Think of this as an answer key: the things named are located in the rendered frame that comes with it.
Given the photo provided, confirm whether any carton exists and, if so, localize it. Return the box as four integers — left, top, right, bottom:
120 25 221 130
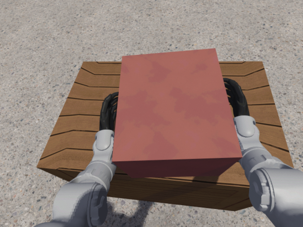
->
112 48 242 178

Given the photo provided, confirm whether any right robot forearm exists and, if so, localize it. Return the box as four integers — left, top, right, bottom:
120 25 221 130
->
233 115 294 182

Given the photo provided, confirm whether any left robot forearm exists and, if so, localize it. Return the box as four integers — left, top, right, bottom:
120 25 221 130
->
52 130 116 218

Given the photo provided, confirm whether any robot left hand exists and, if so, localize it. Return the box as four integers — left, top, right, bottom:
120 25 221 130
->
99 92 119 131

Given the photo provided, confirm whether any pedestal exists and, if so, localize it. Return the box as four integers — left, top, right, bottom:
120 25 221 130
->
37 61 294 211

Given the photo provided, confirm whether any robot left upper arm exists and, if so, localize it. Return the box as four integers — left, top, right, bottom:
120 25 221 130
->
34 183 108 227

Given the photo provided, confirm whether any robot right hand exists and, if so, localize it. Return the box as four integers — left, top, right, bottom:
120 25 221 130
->
223 78 250 117

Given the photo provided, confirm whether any robot right upper arm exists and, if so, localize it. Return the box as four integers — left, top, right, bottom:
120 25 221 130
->
249 168 303 227

